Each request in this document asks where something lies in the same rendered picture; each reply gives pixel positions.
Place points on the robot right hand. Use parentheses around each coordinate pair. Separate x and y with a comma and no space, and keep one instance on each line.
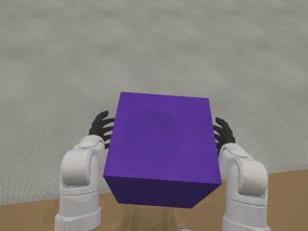
(225,134)

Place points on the left robot forearm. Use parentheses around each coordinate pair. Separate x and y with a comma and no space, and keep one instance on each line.
(79,186)

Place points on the right robot forearm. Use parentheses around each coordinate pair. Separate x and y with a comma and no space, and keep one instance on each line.
(246,194)

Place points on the robot left hand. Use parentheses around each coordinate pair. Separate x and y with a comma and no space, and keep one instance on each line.
(98,124)

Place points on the carton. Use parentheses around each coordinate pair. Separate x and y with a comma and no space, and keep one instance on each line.
(162,151)

